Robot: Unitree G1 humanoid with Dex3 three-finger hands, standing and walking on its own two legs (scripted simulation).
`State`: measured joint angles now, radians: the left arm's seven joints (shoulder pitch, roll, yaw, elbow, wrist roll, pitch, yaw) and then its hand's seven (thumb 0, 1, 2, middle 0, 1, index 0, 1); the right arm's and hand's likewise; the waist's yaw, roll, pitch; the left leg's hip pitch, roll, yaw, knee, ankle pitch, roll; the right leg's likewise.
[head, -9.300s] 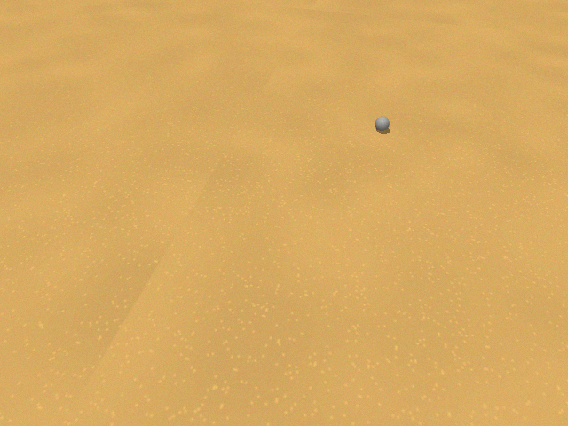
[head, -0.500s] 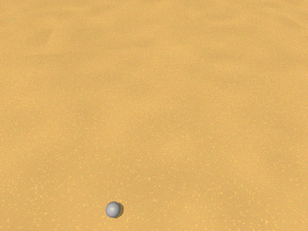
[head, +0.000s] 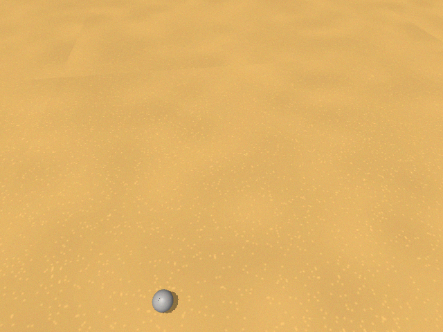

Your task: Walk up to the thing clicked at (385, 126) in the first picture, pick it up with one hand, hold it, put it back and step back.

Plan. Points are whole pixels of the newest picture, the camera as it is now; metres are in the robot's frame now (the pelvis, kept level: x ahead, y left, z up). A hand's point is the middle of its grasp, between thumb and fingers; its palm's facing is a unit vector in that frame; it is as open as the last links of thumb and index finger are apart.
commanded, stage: stand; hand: left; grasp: from above
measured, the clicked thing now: (162, 300) +0.40 +0.25 -0.74
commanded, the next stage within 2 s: rise first in 0.08 s
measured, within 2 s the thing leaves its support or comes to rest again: neither
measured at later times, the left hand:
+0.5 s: hand out of the picture +0.15 +0.25 -0.18, palm faces -0.06 -0.93 -0.36, open 10.4 cm
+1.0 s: hand out of the picture +0.11 +0.27 -0.25, palm faces -0.19 -0.86 -0.47, open 14.1 cm
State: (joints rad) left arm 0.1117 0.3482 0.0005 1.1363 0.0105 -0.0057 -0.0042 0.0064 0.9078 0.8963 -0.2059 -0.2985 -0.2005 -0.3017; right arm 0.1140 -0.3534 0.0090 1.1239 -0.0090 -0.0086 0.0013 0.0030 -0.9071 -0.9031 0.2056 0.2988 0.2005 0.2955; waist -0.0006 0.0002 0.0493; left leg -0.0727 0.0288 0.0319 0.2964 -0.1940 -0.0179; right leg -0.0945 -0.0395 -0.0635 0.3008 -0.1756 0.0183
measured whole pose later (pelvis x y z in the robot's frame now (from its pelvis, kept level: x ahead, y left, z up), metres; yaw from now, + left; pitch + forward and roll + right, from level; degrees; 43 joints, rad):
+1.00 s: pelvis -0.03 +0.01 -0.11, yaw +0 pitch +19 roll -2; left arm 0.22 0.34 0.13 0.51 0.27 0.20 0.00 0.00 -0.52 0.96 -0.07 -1.09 -0.07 -1.08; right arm 0.18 -0.23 -0.02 0.57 0.01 -0.16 -0.02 0.01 -0.90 -0.90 0.21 0.30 0.20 0.30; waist -0.03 0.00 -0.12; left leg -0.97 0.05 0.00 1.20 -0.56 -0.01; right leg -0.97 -0.05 -0.06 1.15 -0.51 0.02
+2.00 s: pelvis -0.12 +0.01 -0.40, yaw -4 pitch +33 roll -6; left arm -0.70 0.70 0.14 1.17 1.12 -0.29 0.23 0.00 -0.52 1.02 -0.08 -1.02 -0.07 -1.02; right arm 0.14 -0.29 -0.04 0.73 -0.07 -0.04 0.10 0.00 -0.90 -0.90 0.20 0.30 0.20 0.30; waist -0.13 0.00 -0.09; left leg -2.15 0.03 -0.08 2.24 -0.68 0.01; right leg -2.11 -0.07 -0.05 2.15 -0.62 0.02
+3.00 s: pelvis -0.10 +0.02 -0.44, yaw -5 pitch +35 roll -8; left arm -0.85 0.76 0.16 1.39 1.32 -0.32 0.42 0.00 -0.52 0.99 -0.08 -1.04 -0.08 -1.03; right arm 0.12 -0.28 -0.01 0.76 -0.15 -0.04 0.15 0.00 -0.92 -0.91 0.20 0.30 0.20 0.30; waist -0.19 -0.02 -0.06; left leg -2.29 0.01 -0.10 2.39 -0.72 0.02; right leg -2.24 -0.07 -0.05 2.29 -0.66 0.04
